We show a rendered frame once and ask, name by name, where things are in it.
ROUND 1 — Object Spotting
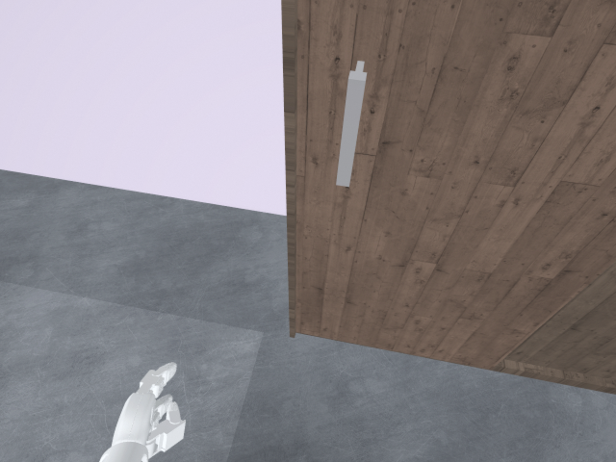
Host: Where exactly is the wardrobe door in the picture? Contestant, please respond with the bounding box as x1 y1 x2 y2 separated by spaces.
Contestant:
295 0 616 370
503 261 616 380

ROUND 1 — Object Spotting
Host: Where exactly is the handle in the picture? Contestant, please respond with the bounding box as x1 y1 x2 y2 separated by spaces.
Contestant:
336 61 367 187

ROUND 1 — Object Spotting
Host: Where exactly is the robot left hand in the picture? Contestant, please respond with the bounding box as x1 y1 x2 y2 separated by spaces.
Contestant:
112 362 186 459

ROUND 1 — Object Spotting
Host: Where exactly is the left robot forearm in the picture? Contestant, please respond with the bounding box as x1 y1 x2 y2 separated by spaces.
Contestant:
99 442 148 462

